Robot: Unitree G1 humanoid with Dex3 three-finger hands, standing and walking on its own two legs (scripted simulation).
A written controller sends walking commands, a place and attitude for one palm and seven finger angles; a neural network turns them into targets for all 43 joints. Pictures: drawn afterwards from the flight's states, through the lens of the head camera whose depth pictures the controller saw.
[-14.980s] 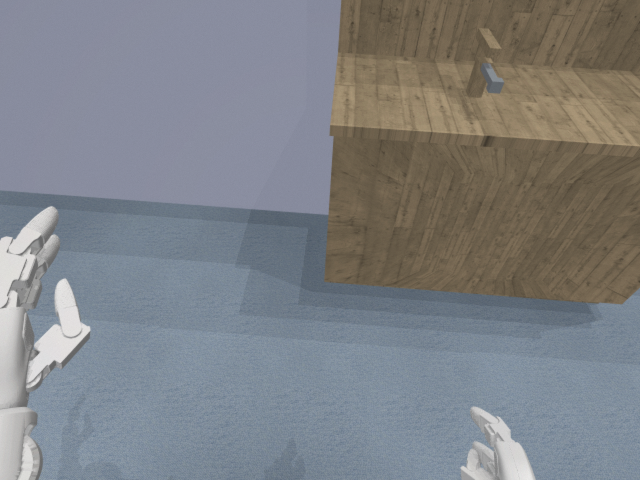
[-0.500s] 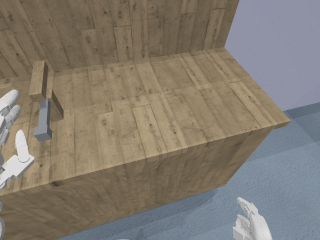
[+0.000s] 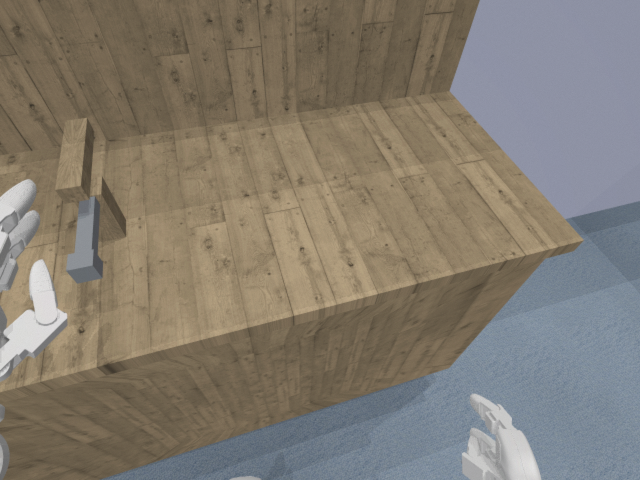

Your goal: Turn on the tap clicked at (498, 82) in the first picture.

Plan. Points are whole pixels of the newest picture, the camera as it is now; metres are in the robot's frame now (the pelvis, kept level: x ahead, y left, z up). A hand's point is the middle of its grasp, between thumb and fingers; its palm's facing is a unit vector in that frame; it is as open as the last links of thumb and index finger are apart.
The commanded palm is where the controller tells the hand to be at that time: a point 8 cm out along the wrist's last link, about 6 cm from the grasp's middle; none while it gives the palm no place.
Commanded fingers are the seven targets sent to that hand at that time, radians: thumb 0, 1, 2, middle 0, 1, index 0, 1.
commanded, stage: shuffle to correct the standing spot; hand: left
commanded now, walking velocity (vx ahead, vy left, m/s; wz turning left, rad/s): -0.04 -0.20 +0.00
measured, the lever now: (85, 266) +0.33 +0.30 +0.07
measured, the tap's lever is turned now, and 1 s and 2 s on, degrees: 0 0 0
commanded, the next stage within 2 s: come to a stop and stand still in 1.52 s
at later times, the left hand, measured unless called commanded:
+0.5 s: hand (49, 322) +0.22 +0.24 +0.17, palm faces +0.32 -0.85 -0.41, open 7.4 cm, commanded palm +0.16 +0.28 +0.18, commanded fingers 0.00 0.90 0.90 -0.20 -0.30 -0.20 -0.30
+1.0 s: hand (54, 327) +0.21 +0.24 +0.17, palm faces +0.32 -0.85 -0.43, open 7.4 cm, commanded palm +0.15 +0.28 +0.18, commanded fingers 0.00 0.90 0.90 -0.20 -0.30 -0.20 -0.30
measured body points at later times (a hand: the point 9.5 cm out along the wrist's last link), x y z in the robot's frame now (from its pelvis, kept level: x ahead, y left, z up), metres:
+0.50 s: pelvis +0.00 +0.00 +0.00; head +0.03 +0.01 +0.45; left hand +0.19 +0.29 +0.19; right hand +0.17 -0.22 -0.08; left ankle +0.04 +0.15 -0.73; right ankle -0.02 -0.08 -0.73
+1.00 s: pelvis +0.00 +0.00 +0.00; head +0.03 +0.00 +0.45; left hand +0.19 +0.28 +0.19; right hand +0.16 -0.23 -0.08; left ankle +0.04 +0.15 -0.73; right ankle -0.02 -0.08 -0.73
